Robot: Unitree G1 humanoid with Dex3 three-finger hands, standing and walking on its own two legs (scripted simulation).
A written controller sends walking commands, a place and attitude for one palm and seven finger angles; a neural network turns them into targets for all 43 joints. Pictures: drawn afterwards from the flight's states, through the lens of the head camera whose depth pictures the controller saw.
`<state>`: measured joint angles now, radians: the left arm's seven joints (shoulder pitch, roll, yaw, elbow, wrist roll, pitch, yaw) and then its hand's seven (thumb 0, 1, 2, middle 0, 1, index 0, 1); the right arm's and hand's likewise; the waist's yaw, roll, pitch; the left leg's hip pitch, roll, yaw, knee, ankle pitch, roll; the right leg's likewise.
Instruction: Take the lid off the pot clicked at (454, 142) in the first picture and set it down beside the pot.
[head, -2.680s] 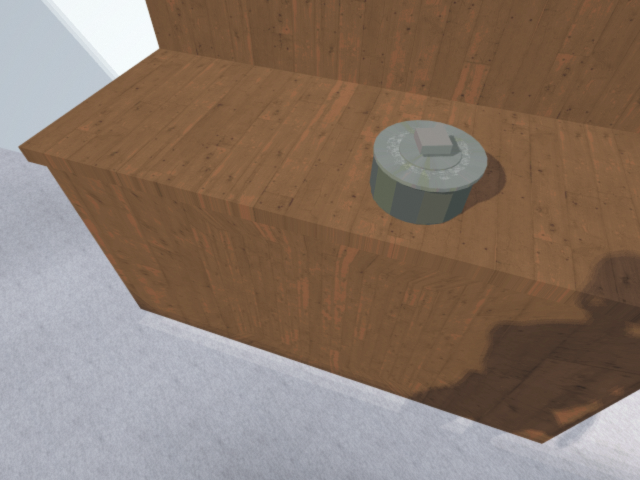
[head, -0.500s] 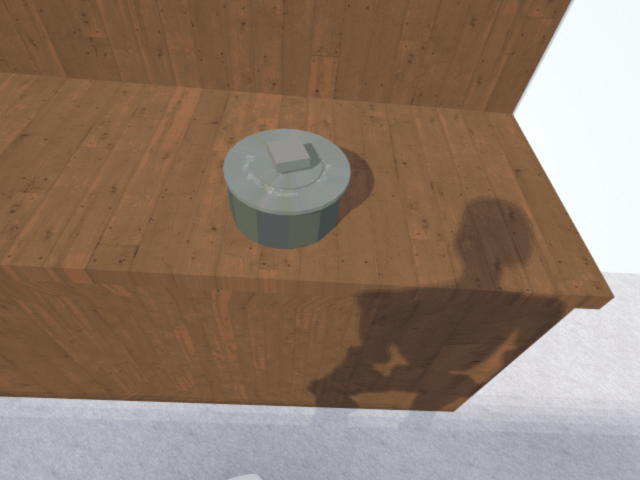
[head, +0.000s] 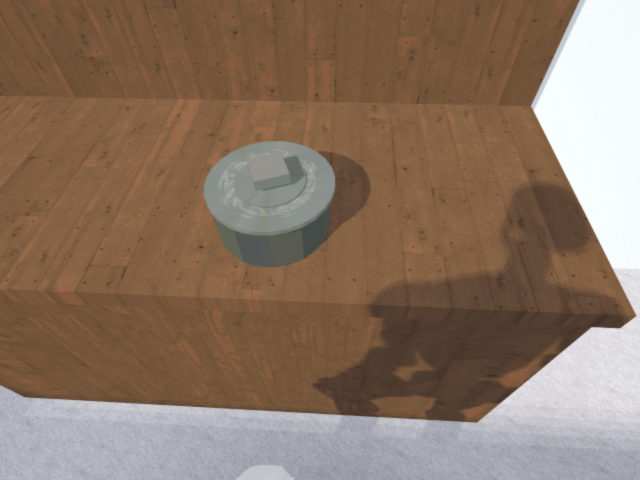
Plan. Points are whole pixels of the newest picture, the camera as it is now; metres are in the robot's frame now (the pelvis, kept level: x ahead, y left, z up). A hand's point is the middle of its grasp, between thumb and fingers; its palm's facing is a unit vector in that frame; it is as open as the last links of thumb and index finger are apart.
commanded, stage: come to a stop and stand still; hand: left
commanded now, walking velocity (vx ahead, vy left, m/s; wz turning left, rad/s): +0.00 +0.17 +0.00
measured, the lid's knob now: (268, 170) +0.51 +0.12 +0.08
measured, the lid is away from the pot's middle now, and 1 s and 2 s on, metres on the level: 0.00 0.00 0.00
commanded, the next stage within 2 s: none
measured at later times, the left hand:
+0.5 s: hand out of the picture -0.01 +0.27 -0.17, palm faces +0.06 -0.98 -0.19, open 7.4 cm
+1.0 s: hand out of the picture -0.11 +0.24 -0.17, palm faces +0.02 -0.99 -0.16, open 7.4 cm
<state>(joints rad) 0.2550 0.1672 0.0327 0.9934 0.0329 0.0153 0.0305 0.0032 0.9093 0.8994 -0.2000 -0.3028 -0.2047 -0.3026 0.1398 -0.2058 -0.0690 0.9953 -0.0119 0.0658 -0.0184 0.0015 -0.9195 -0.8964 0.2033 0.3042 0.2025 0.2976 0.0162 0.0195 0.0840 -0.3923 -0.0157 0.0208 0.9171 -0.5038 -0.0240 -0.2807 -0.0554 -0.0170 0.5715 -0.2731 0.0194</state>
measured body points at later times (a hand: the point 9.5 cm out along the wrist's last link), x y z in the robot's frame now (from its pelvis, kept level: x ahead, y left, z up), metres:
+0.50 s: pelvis -0.05 +0.08 +0.01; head -0.04 +0.12 +0.46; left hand -0.01 +0.33 -0.16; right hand -0.01 -0.15 -0.12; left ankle -0.03 +0.13 -0.73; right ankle -0.08 -0.08 -0.68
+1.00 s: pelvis -0.08 +0.08 +0.01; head -0.08 +0.09 +0.46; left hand -0.10 +0.29 -0.16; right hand -0.11 -0.13 -0.15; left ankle -0.03 +0.13 -0.73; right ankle -0.11 -0.05 -0.73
